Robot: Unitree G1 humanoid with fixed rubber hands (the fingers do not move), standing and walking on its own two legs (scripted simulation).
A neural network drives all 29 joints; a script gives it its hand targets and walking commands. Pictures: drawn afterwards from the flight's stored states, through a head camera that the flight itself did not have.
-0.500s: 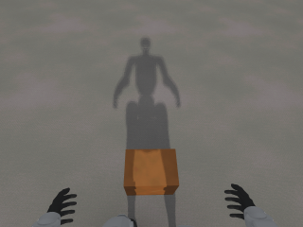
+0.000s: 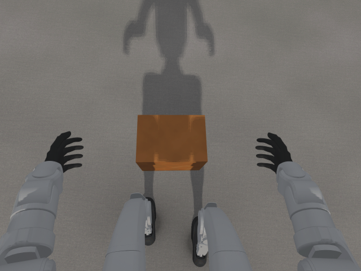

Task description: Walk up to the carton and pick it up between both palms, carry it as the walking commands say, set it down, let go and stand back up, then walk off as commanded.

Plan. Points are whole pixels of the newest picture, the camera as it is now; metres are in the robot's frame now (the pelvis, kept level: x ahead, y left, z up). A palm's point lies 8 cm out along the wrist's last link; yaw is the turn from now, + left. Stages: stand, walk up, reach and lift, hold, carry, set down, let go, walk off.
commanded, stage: reach and lift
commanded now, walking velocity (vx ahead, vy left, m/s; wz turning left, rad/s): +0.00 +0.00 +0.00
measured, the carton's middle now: (171, 145) +0.50 +0.02 -0.56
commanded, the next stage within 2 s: none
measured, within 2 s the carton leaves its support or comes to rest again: neither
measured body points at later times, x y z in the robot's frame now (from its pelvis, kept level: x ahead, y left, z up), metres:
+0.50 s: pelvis -0.02 +0.00 -0.03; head +0.29 +0.02 +0.30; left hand +0.48 +0.27 -0.13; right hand +0.48 -0.21 -0.14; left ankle +0.13 +0.12 -0.65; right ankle +0.04 -0.12 -0.65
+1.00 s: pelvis -0.03 +0.00 -0.07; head +0.33 -0.01 +0.17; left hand +0.52 +0.27 -0.21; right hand +0.52 -0.21 -0.22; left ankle +0.13 +0.12 -0.65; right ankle +0.04 -0.12 -0.65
